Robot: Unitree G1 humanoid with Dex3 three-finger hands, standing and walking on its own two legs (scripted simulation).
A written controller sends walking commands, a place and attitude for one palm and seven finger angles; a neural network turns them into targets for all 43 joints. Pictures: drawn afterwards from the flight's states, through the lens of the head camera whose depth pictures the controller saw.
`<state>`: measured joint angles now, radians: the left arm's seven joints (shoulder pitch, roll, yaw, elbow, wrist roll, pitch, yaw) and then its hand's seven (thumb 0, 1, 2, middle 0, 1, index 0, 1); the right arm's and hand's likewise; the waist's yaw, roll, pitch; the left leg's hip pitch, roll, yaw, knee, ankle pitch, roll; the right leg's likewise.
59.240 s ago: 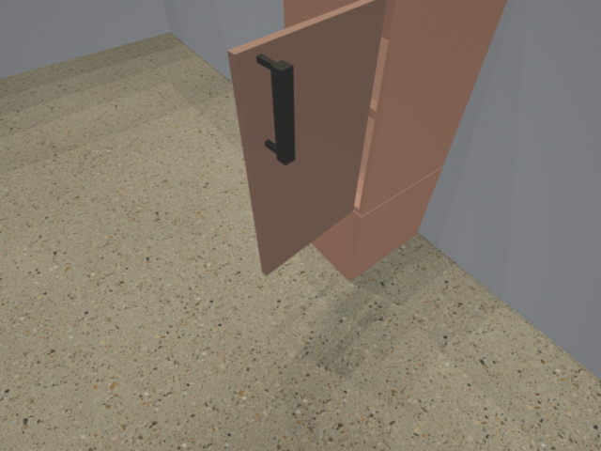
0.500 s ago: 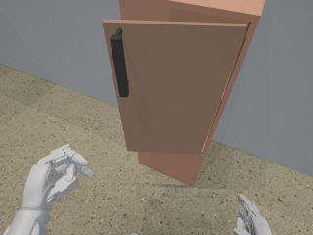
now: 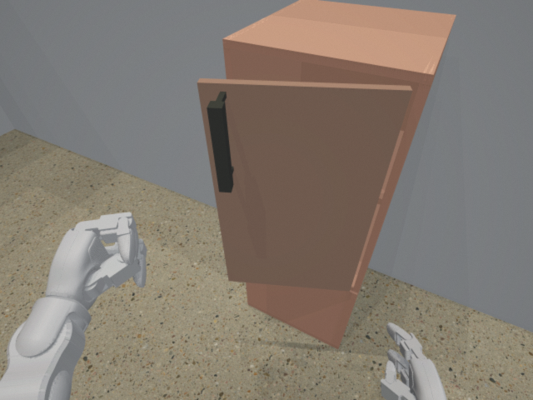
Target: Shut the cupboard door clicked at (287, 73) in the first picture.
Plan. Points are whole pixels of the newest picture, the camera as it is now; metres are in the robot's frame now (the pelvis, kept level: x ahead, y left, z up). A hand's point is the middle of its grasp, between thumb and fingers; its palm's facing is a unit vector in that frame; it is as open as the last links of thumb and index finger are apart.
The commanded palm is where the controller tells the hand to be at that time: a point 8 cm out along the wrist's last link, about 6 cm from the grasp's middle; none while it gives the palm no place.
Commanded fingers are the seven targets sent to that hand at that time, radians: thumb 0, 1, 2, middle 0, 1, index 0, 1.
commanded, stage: raise the hand and make a fist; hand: left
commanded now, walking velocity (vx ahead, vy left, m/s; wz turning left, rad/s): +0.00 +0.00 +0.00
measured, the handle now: (224, 143) +0.49 +0.14 +0.16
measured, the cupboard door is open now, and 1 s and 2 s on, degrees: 22 22 22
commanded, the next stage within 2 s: bring the fist close to the handle in 0.42 s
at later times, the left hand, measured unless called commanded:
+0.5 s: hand (150, 261) +0.23 +0.18 +0.16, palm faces +0.05 -1.00 -0.06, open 3.1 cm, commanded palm +0.20 +0.22 +0.16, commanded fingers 0.00 0.90 0.90 -1.30 -1.50 -1.30 -1.50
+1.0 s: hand (188, 218) +0.30 +0.15 +0.16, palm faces +0.02 -1.00 -0.03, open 3.1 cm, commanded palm +0.28 +0.20 +0.16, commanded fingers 0.00 0.90 0.90 -1.30 -1.50 -1.30 -1.50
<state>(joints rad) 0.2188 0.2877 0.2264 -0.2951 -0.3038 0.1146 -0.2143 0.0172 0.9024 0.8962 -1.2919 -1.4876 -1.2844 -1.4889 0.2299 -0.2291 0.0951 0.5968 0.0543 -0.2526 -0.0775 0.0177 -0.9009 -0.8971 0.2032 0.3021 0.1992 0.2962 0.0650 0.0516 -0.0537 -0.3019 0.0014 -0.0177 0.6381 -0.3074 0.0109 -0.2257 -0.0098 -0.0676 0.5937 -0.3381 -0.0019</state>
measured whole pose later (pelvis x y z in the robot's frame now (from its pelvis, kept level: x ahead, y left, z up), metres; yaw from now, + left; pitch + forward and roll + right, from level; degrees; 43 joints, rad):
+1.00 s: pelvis +0.00 -0.01 +0.01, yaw -1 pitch -3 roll +0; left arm -0.06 0.23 0.15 -0.08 -0.23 0.19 -0.11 0.02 0.90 0.90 -1.30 -1.50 -1.30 -1.50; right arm 0.21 -0.24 0.08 0.64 0.05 -0.20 -0.08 0.02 -0.90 -0.90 0.20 0.30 0.20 0.30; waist 0.03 0.05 -0.03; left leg -0.23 0.01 0.00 0.55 -0.28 0.00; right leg -0.18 0.00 -0.05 0.55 -0.32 -0.02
